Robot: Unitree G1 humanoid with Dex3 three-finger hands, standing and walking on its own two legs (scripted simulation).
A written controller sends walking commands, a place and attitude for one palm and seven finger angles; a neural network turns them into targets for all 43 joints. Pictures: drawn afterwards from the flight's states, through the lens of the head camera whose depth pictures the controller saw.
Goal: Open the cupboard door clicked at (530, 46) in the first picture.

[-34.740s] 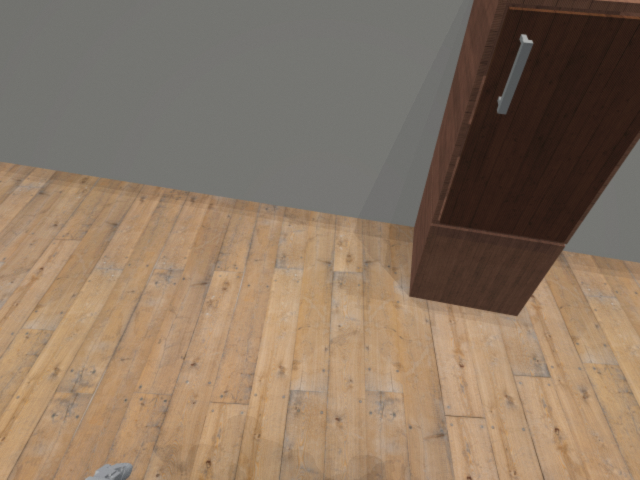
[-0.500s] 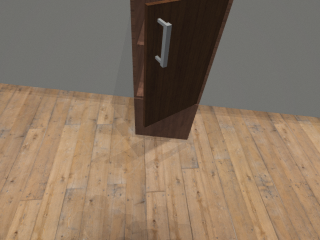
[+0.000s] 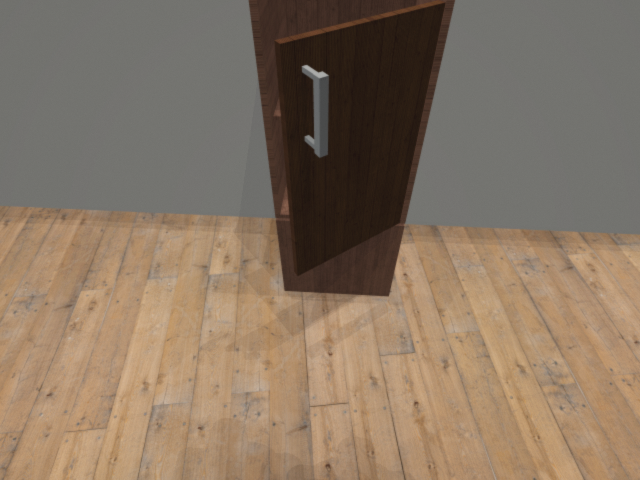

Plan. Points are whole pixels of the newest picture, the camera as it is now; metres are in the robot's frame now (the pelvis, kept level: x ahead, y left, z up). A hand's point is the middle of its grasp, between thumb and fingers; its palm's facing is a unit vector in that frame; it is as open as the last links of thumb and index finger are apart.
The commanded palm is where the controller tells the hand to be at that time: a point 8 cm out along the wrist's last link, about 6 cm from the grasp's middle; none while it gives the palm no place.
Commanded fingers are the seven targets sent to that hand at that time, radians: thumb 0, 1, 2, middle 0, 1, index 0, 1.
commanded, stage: let the arm hang, fingers relaxed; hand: left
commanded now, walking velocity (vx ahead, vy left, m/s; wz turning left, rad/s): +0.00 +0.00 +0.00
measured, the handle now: (314, 112) +0.67 +0.05 +0.13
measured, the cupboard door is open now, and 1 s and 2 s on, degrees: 38 38 38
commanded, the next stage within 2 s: look to check the result in 0.22 s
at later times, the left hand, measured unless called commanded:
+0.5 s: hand out of the picture +0.00 +0.15 -0.17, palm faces +0.05 -0.98 -0.19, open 7.4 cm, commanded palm none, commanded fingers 0.00 0.90 0.90 -0.20 -0.30 -0.20 -0.30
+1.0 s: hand out of the picture +0.04 +0.15 -0.17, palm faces +0.04 -0.98 -0.20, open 7.4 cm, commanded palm none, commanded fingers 0.00 0.90 0.90 -0.20 -0.30 -0.20 -0.30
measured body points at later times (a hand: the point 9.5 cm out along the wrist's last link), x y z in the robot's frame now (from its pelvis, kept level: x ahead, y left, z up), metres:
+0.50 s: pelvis +0.03 -0.01 +0.00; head +0.04 -0.02 +0.45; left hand +0.00 +0.21 -0.16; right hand +0.02 -0.22 -0.17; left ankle +0.05 +0.10 -0.74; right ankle -0.01 -0.10 -0.74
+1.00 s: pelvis +0.04 -0.02 +0.00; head +0.06 -0.03 +0.45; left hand +0.04 +0.20 -0.16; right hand +0.05 -0.25 -0.16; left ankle +0.05 +0.10 -0.74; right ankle -0.01 -0.10 -0.74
